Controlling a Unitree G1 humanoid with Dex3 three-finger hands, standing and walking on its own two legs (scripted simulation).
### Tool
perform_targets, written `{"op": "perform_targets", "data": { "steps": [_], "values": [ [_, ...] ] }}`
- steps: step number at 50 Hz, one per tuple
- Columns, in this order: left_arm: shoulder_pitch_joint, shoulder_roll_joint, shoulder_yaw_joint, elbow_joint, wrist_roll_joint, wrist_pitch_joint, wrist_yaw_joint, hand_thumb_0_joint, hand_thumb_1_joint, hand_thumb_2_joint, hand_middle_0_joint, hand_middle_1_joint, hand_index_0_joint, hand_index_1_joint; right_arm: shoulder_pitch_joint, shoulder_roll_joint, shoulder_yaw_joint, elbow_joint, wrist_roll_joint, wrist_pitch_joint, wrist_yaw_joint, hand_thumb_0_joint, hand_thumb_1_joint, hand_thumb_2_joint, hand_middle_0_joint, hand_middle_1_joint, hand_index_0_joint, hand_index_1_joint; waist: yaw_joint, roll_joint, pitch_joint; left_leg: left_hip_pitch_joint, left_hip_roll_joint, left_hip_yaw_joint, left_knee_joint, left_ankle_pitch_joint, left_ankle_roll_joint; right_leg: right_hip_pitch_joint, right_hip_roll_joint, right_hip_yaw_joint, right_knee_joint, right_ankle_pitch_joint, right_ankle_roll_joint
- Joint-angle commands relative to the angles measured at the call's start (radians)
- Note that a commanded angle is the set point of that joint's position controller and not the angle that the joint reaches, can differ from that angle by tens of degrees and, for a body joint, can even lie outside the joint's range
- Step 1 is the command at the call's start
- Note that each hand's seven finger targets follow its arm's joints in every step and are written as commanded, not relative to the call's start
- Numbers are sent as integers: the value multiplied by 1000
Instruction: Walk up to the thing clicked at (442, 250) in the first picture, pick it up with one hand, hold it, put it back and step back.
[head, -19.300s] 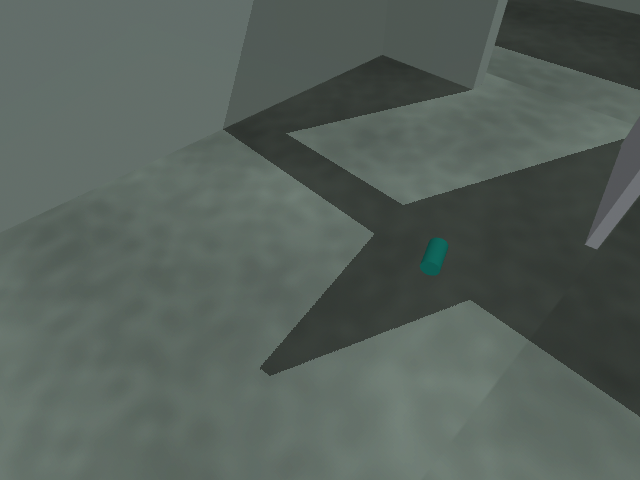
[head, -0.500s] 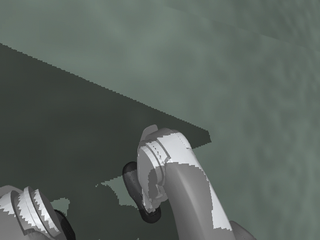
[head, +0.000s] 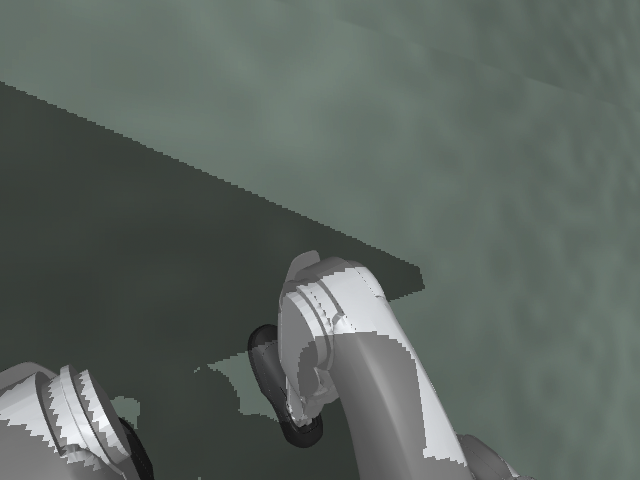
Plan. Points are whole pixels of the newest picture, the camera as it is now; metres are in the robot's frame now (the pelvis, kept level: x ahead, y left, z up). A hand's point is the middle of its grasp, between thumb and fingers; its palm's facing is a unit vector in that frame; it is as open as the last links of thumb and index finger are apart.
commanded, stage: close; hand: left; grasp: from above
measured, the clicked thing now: out of the picture +0.48 +0.30 -0.27
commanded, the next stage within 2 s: settle in 0.66 s
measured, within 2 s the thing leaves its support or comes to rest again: leaves its support in 1.06 s
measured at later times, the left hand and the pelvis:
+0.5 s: hand out of the picture +0.47 +0.30 -0.24, palm faces -0.47 -0.12 -0.87, open 10.7 cm; pelvis +0.00 +0.00 +0.00, yaw +0 degrees
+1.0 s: hand out of the picture +0.47 +0.30 -0.24, palm faces -0.47 -0.12 -0.88, open 10.5 cm; pelvis +0.00 +0.00 +0.00, yaw +0 degrees
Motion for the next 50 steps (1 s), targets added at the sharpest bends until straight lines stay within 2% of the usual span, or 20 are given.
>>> {"op": "perform_targets", "data": {
  "steps": [1, 3, 6, 8, 9, 12, 15, 19, 20, 22, 25, 27, 32, 37, 38, 40, 44, 46, 49, 50],
  "values": [
    [-263, 143, -17, -68, -9, -1, 36, 0, 109, 659, -525, -723, -544, -702, 214, -308, -85, 18, -1, -1, -5, 0, -895, -901, 199, 300, 199, 300, -72, 477, -616, 473, 7, 81, -252, 211, 1, 353, 53, -92, -188, 239, -57],
    [-307, 193, 9, -130, -8, -6, 42, 0, 134, 674, -542, -732, -561, -712, 228, -322, -91, 18, 1, 0, -9, 0, -894, -901, 199, 300, 199, 300, -63, 525, -668, 510, 6, 80, -263, 242, -3, 375, 51, -91, -189, 261, -58],
    [-272, 152, -17, -67, -12, -1, 40, 0, 201, 670, -606, -698, -620, -684, 210, -311, -80, 19, -3, -3, -4, 0, -895, -901, 199, 300, 199, 300, -77, 488, -617, 482, 9, 75, -259, 224, -2, 359, 54, -94, -188, 249, -55],
    [-273, 188, -3, -90, -10, 1, 46, 0, 214, 659, -610, -705, -628, -686, 226, -325, -88, 18, 1, 0, -12, 0, -895, -901, 199, 300, 199, 300, -65, 497, -659, 494, 5, 90, -263, 245, 1, 410, 58, -82, -205, 269, -55],
    [-323, 155, -30, -136, -10, 0, 42, 0, 224, 664, -625, -699, -640, -683, 213, -324, -92, 9, 3, -5, -10, 0, -897, -901, 199, 300, 199, 300, -66, 524, -669, 513, 7, 87, -256, 249, -2, 379, 54, -83, -189, 272, -57],
    [-289, 209, 8, -125, -17, 5, 47, 0, 271, 648, -657, -673, -672, -656, 224, -319, -83, 14, 6, -3, -11, 0, -894, -901, 199, 300, 199, 300, -49, 506, -678, 492, 6, 89, -260, 248, 1, 405, 55, -82, -199, 266, -56],
    [-300, 178, -5, -112, -14, 6, 38, 0, 319, 654, -703, -663, -715, -650, 229, -320, -84, 15, 4, -1, -10, 0, -897, -902, 199, 300, 199, 300, -70, 518, -658, 500, 8, 84, -254, 271, -3, 380, 54, -87, -188, 281, -58],
    [-259, 183, 1, -95, -15, 10, 38, 0, 379, 687, -754, -667, -762, -658, 219, -325, -96, 4, 7, 4, -17, 0, -895, -901, 199, 300, 199, 300, -51, 519, -650, 508, 10, 75, -284, 229, -8, 369, 55, -89, -192, 243, -62],
    [-287, 175, -3, -105, -12, 9, 32, 0, 400, 675, -773, -645, -780, -638, 221, -323, -90, 4, 4, 3, -13, 0, -893, -900, 199, 300, 199, 300, -66, 520, -641, 509, 9, 74, -276, 226, -7, 348, 51, -92, -183, 240, -60],
    [-277, 199, 11, -131, -13, 8, 33, 0, 430, 704, -797, -658, -803, -653, 223, -327, -97, 3, 8, 6, -16, 0, -894, -900, 199, 300, 199, 300, -43, 533, -680, 522, 6, 78, -279, 244, -7, 370, 51, -89, -191, 252, -62],
    [-258, 170, -3, -75, -13, 12, 31, 0, 452, 691, -815, -640, -820, -634, 226, -318, -87, 4, 5, 8, -15, 0, -893, -900, 199, 300, 199, 300, -66, 499, -639, 491, 7, 80, -270, 239, -3, 365, 52, -91, -188, 255, -59],
    [-264, 203, 11, -106, -16, 8, 36, 0, 481, 714, -840, -638, -842, -637, 225, -321, -90, 6, 8, 13, -21, 0, -892, -900, 199, 300, 199, 300, -46, 516, -674, 499, 6, 84, -275, 251, -4, 390, 56, -85, -197, 260, -61],
    [-257, 186, -6, -66, -14, 8, 26, 0, 554, 680, -893, -619, -899, -613, 221, -326, -80, -1, 3, 9, -22, 0, -892, -900, 199, 300, 199, 300, -68, 477, -619, 469, 4, 88, -264, 222, 2, 375, 53, -84, -204, 238, -58],
    [-282, 216, 3, -132, -13, 2, 33, 0, 594, 679, -926, -614, -931, -608, 226, -330, -91, -4, 8, 13, -30, 0, -893, -901, 199, 300, 199, 300, -37, 533, -703, 529, 7, 81, -277, 259, -8, 396, 53, -85, -195, 263, -63],
    [-272, 182, -20, -99, -13, 4, 31, 0, 608, 686, -939, -620, -943, -615, 222, -319, -88, -7, 4, 15, -29, 0, -895, -901, 199, 300, 199, 300, -54, 517, -686, 505, 8, 86, -274, 246, -4, 406, 58, -81, -196, 259, -63],
    [-261, 187, -9, -69, -13, 10, 24, 0, 563, 694, -946, -624, -959, -613, 230, -318, -75, -1, 4, 10, -25, 0, -907, -901, 200, 300, 200, 300, -73, 466, -635, 466, 5, 93, -242, 257, 5, 398, 57, -85, -202, 273, -55],
    [-284, 228, 19, -181, -24, 19, 13, 0, 572, 680, -974, -586, -979, -583, 228, -329, -102, -3, 11, 15, -31, 0, -910, -903, 200, 300, 199, 300, -20, 566, -738, 555, 7, 89, -273, 288, -11, 405, 52, -79, -199, 280, -67],
    [-307, 198, 2, -230, -31, 20, 7, 0, 574, 656, -977, -564, -982, -562, 230, -319, -105, -8, 16, 19, -26, 0, -911, -904, 200, 300, 199, 300, -24, 590, -757, 557, 6, 94, -280, 292, -11, 411, 53, -76, -194, 288, -70],
    [-276, 230, 52, -281, -29, 26, 3, 0, 613, 699, -1012, -569, -1011, -573, 243, -326, -127, 2, 21, 25, -28, 0, -909, -904, 200, 300, 199, 300, -6, 615, -786, 578, 3, 99, -268, 327, -15, 396, 49, -76, -188, 306, -76],
    [-276, 206, 38, -304, -25, 28, -4, 0, 627, 686, -1023, -559, -1024, -561, 238, -314, -129, -2, 22, 28, -24, 0, -907, -903, 200, 300, 199, 300, -5, 622, -798, 578, 2, 105, -272, 328, -14, 404, 51, -71, -188, 308, -76]
  ]
}}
